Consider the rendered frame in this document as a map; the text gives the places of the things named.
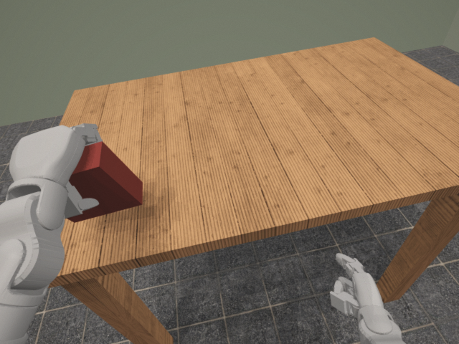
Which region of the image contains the robot left hand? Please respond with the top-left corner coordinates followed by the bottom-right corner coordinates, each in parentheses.
top-left (9, 123), bottom-right (103, 219)

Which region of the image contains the robot right hand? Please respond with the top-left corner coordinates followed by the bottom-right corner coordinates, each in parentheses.
top-left (330, 253), bottom-right (384, 318)

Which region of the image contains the table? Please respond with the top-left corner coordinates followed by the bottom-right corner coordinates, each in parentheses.
top-left (48, 37), bottom-right (459, 344)

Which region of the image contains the robot left forearm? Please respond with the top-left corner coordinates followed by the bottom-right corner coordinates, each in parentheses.
top-left (0, 178), bottom-right (68, 344)

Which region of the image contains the robot right forearm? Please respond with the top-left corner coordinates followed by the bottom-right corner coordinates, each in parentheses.
top-left (358, 305), bottom-right (406, 344)

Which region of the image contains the sponge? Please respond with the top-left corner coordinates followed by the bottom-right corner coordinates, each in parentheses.
top-left (67, 141), bottom-right (143, 223)

